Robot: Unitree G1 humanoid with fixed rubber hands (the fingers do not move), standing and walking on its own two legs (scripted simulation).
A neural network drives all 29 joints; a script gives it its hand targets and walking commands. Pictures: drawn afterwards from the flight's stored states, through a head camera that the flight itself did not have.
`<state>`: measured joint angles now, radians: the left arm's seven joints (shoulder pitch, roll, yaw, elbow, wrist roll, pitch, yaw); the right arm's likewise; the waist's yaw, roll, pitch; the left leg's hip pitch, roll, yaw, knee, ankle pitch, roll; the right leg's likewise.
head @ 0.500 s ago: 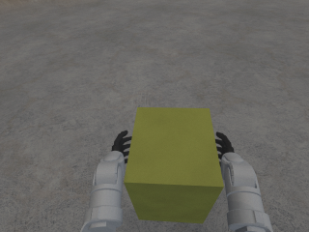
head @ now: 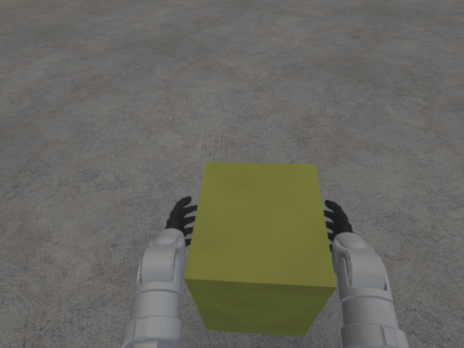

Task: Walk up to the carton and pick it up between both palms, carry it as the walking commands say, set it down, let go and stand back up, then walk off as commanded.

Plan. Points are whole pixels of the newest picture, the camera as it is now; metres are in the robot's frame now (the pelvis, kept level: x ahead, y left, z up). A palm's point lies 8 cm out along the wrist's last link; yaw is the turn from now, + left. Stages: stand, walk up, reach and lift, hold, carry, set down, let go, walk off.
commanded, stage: hold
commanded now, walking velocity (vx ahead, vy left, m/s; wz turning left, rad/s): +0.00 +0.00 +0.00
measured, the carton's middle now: (257, 253) +0.29 +0.00 -0.02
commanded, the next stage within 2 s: carry in 0.24 s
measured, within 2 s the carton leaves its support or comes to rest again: neither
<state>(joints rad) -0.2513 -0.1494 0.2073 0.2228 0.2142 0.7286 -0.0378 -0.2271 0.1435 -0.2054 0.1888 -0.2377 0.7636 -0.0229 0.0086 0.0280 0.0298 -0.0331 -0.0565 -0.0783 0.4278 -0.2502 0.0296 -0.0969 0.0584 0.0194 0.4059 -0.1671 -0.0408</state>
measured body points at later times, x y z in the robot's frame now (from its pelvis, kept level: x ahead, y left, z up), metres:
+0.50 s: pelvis +0.03 +0.04 +0.00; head -0.01 +0.04 +0.45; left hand +0.31 +0.20 +0.07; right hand +0.34 -0.10 +0.08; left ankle +0.01 +0.11 -0.74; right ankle +0.04 -0.09 -0.72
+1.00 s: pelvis +0.26 +0.02 +0.00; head +0.27 +0.02 +0.45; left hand +0.53 +0.18 +0.07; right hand +0.55 -0.12 +0.06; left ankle +0.14 +0.11 -0.66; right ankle +0.29 -0.07 -0.74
